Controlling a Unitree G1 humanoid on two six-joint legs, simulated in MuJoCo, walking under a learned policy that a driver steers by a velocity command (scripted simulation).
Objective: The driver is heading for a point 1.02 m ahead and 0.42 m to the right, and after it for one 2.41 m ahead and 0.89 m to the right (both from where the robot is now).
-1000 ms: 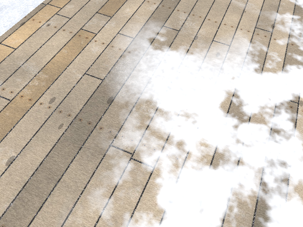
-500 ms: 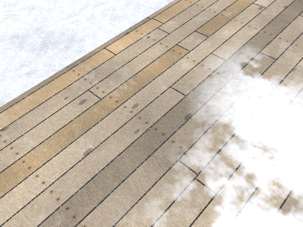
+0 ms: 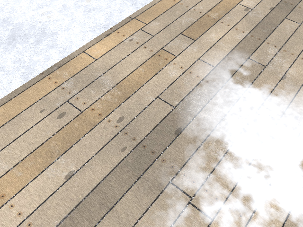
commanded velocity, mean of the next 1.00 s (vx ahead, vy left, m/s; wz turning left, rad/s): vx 0.04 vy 0.00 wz -0.32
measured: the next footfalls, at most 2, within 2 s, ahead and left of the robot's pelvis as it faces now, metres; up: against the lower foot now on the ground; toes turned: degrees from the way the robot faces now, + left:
right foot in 0.06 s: +0.21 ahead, -0.11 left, +0.00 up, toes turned -1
left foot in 0.42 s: +0.15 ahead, +0.13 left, +0.00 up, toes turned -3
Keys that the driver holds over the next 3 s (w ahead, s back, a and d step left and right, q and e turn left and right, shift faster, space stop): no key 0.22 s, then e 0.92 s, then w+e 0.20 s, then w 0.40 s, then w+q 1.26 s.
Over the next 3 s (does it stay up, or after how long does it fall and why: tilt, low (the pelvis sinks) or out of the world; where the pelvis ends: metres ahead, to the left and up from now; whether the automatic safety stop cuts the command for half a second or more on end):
stays up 0.77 -0.52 0.00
